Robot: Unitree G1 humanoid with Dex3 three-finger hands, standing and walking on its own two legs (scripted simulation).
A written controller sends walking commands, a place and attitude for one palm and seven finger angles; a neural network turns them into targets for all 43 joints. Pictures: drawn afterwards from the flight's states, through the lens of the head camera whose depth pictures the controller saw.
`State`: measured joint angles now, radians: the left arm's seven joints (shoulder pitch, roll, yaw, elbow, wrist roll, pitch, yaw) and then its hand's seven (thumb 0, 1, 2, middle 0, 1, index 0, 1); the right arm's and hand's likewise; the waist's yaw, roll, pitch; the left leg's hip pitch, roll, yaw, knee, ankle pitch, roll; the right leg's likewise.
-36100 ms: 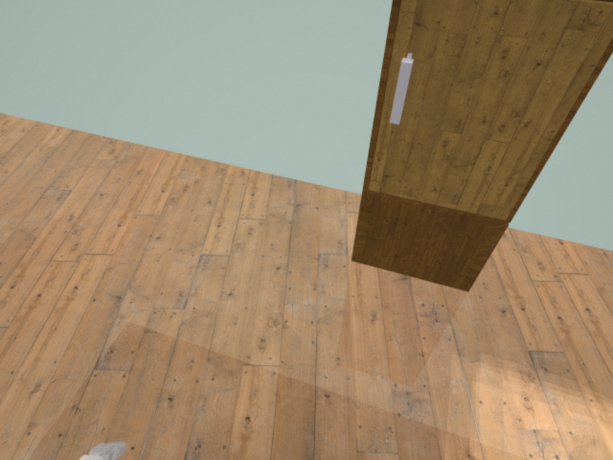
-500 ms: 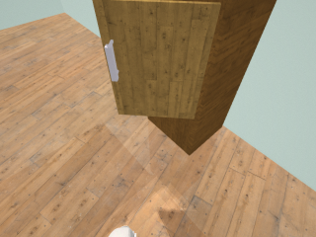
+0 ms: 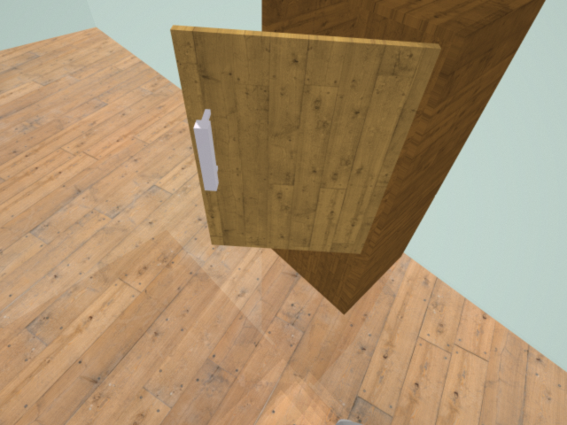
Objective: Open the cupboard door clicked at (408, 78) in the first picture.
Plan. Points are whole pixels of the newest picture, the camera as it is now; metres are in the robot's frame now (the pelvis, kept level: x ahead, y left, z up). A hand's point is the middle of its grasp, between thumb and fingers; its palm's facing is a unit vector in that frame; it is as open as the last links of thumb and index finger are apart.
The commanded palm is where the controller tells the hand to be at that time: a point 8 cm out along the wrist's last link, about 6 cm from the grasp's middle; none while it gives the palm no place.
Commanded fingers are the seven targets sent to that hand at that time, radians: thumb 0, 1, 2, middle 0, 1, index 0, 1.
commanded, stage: come to a stop and stand still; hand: left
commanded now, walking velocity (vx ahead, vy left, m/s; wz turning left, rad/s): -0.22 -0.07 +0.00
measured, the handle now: (209, 151) +0.60 +0.19 +0.02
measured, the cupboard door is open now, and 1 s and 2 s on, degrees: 44 44 44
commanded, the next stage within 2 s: none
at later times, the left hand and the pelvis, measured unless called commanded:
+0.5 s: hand out of the picture +0.08 +0.17 -0.19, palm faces +0.05 -0.98 -0.20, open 7.3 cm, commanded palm none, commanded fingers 0.00 0.90 0.90 -0.20 -0.30 -0.20 -0.30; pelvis +0.01 -0.01 -0.01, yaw -1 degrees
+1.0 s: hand out of the picture -0.01 +0.16 -0.17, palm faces -0.02 -0.97 -0.25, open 7.4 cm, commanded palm none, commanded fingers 0.00 0.90 0.90 -0.20 -0.30 -0.20 -0.30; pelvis -0.02 -0.03 -0.01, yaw -1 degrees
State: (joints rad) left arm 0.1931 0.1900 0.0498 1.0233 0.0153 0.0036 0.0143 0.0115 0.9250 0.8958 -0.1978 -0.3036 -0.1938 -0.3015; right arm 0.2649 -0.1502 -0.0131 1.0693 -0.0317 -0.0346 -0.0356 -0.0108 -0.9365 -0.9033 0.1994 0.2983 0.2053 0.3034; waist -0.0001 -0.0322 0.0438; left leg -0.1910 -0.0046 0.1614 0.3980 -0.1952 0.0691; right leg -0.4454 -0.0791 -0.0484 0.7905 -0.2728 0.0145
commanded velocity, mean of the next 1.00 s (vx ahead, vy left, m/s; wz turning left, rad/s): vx -0.05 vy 0.03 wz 0.00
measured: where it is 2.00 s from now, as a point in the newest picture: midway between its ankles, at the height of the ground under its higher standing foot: outside the picture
